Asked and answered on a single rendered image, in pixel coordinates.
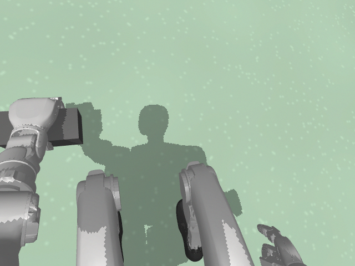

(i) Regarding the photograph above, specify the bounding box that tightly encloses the right robot hand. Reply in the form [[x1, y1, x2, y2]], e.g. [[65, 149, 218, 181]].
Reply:
[[257, 224, 303, 266]]

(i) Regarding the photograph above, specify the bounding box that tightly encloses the left robot hand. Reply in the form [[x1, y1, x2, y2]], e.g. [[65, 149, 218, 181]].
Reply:
[[8, 97, 65, 151]]

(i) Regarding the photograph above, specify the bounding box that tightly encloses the carton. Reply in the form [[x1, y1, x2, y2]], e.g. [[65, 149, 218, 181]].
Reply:
[[0, 108, 83, 148]]

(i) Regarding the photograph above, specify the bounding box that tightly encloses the left robot arm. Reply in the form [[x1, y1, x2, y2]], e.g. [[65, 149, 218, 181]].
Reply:
[[0, 125, 48, 266]]

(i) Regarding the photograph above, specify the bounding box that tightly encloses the right robot foot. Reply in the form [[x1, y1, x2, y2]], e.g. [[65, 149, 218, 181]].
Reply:
[[176, 199, 203, 262]]

